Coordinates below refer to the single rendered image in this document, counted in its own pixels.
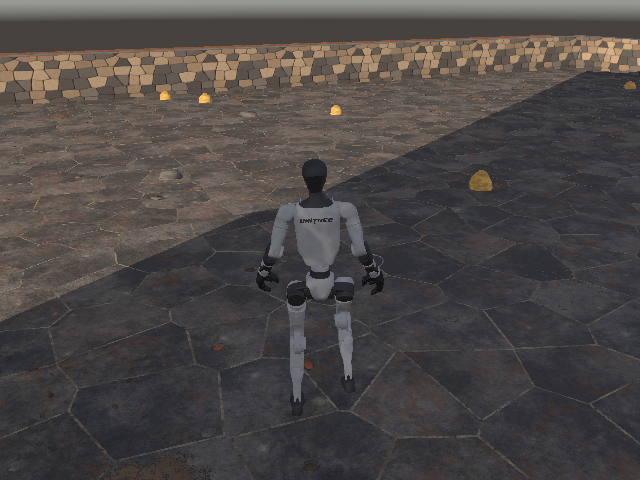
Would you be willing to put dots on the left robot hand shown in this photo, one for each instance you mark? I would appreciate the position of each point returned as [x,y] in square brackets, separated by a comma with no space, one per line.
[260,281]

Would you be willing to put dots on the right robot hand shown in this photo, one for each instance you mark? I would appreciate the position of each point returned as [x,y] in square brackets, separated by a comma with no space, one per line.
[378,280]

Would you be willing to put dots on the left robot thigh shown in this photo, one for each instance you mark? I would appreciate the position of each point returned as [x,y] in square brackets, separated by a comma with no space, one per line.
[296,304]

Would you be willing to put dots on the left robot forearm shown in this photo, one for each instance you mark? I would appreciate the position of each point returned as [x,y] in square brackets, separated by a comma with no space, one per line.
[267,263]

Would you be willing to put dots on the right robot shin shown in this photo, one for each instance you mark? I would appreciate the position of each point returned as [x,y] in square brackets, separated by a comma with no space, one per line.
[346,347]

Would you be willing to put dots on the right robot forearm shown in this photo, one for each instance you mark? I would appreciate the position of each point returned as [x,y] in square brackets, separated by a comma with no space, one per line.
[368,263]

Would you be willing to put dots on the robot left upper arm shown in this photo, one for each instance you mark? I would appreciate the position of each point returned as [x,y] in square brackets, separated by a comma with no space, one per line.
[285,213]

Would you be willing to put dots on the robot right upper arm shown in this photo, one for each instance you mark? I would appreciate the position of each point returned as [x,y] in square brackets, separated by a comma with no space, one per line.
[348,210]

